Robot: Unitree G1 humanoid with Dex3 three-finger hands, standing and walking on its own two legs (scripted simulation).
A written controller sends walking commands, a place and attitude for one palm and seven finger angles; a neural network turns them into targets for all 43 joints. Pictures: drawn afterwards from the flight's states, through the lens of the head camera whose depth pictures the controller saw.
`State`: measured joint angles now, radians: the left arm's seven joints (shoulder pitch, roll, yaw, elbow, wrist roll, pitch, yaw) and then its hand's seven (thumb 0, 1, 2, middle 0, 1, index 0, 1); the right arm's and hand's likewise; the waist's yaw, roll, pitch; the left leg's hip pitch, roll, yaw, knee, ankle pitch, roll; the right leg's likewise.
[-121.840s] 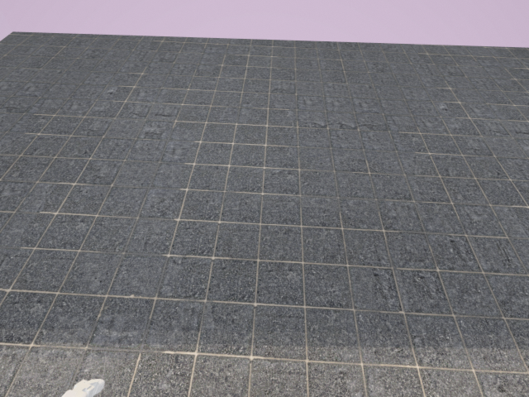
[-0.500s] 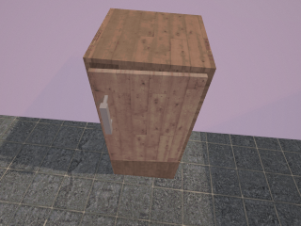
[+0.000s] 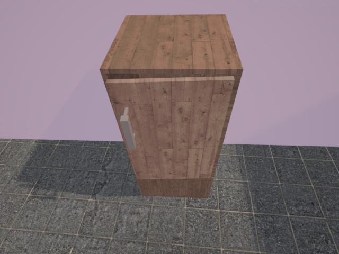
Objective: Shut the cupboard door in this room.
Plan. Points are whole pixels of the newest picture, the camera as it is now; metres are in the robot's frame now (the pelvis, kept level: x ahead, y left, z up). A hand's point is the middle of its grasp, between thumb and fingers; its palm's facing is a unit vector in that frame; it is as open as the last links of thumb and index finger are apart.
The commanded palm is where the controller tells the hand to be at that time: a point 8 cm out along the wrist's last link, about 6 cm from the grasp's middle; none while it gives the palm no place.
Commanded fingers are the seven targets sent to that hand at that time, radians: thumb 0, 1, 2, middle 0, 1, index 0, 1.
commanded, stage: come to a stop and stand still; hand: left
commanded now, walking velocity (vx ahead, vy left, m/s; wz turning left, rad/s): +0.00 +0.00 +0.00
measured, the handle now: (129, 128) +0.50 +0.17 -0.04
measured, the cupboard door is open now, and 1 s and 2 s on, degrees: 3 3 3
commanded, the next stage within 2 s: look again from close up in 0.86 s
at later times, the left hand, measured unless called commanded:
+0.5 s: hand out of the picture +0.08 +0.16 -0.17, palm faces -0.01 -0.97 -0.23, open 7.4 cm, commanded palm none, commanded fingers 0.00 0.90 0.90 -0.20 -0.30 -0.20 -0.30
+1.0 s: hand out of the picture +0.10 +0.16 -0.17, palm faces +0.01 -0.97 -0.24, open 7.4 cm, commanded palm none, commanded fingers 0.00 0.90 0.90 -0.20 -0.30 -0.20 -0.30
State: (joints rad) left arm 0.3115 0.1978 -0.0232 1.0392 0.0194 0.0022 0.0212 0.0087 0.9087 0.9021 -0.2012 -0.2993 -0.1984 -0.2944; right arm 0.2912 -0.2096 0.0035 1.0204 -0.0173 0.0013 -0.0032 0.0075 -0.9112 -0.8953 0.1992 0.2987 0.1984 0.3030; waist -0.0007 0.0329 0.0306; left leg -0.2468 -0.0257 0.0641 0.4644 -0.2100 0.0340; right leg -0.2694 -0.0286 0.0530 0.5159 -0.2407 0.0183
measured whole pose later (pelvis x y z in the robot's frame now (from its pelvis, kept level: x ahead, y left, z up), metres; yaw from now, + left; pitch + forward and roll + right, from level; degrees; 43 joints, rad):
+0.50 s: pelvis +0.05 -0.02 +0.00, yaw +0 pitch +0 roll +1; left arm 0.21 0.18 -0.01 1.08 0.01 -0.02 0.03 0.01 0.91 0.90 -0.20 -0.30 -0.20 -0.29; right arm 0.22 -0.17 0.01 1.09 -0.01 -0.03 -0.03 0.01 -0.92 -0.90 0.20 0.30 0.20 0.30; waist 0.00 0.00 0.05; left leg -0.18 0.01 0.04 0.45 -0.27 -0.01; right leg -0.20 0.01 0.03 0.50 -0.30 -0.01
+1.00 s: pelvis +0.07 -0.04 +0.00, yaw +1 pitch +0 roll +1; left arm 0.21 0.21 0.00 1.09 0.01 -0.02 0.03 0.01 0.91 0.90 -0.20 -0.30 -0.20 -0.29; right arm 0.20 -0.19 0.01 1.12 -0.01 -0.02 -0.03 0.01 -0.91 -0.90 0.20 0.30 0.20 0.30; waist 0.00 -0.01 0.04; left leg -0.13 0.03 0.03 0.42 -0.28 -0.03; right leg -0.15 0.02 0.02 0.46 -0.31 -0.03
